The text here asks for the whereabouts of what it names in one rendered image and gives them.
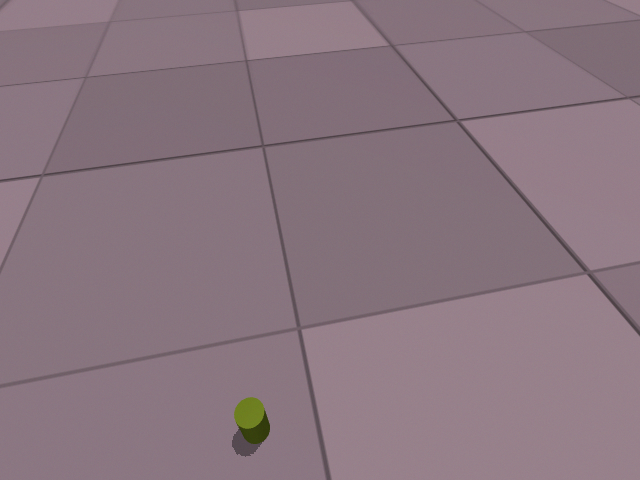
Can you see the can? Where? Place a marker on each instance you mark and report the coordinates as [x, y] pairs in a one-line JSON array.
[[252, 420]]

